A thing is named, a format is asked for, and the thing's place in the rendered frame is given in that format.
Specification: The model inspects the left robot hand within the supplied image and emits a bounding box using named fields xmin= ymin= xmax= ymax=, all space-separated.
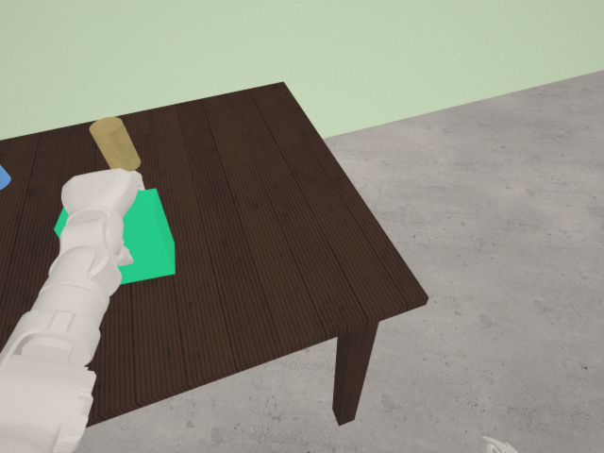
xmin=61 ymin=168 xmax=145 ymax=266

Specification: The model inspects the table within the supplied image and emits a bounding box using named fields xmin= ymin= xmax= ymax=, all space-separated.
xmin=0 ymin=81 xmax=429 ymax=428

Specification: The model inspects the sponge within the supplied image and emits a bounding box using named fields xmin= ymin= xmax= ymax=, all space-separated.
xmin=54 ymin=188 xmax=176 ymax=285

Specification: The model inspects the left robot forearm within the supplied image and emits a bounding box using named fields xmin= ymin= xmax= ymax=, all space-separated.
xmin=0 ymin=205 xmax=124 ymax=373

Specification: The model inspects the robot left upper arm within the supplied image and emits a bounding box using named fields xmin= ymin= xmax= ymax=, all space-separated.
xmin=0 ymin=355 xmax=96 ymax=453

